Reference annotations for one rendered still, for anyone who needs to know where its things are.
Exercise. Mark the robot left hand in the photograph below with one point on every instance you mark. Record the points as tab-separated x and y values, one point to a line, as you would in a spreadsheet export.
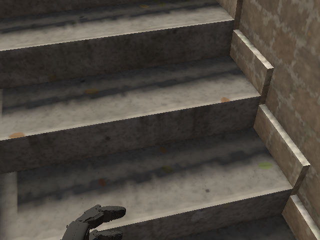
92	218

